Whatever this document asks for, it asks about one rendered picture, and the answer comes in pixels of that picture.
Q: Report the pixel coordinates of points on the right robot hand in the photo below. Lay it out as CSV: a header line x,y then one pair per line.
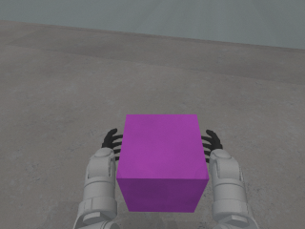
x,y
215,143

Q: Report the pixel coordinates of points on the left robot hand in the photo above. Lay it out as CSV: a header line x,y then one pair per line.
x,y
109,139

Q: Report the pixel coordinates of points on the robot left forearm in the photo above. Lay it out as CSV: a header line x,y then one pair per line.
x,y
98,203

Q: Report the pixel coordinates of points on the robot right forearm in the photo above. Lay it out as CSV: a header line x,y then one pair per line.
x,y
230,204

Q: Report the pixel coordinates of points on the carton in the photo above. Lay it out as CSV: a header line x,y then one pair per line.
x,y
162,165

